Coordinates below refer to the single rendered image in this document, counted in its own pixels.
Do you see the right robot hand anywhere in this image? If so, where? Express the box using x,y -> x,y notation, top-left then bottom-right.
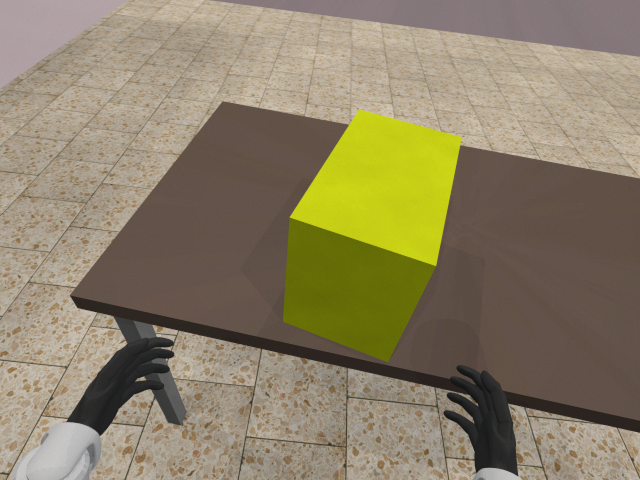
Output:
444,365 -> 518,476

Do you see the carton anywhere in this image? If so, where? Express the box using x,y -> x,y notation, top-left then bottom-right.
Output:
283,110 -> 462,362

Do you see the left robot forearm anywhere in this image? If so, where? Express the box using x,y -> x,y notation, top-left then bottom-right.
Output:
11,422 -> 101,480

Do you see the left robot hand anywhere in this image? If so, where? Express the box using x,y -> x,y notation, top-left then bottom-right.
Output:
66,337 -> 174,436

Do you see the table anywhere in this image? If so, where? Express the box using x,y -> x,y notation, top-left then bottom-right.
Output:
70,101 -> 640,433

